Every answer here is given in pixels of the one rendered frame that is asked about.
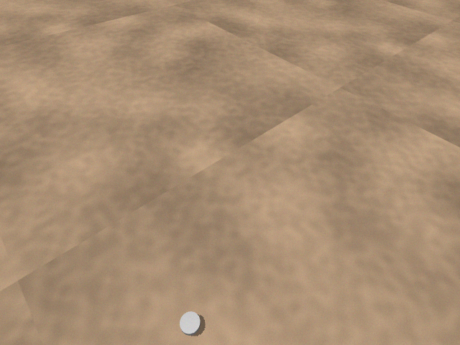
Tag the tin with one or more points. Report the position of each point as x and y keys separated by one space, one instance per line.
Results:
x=190 y=323

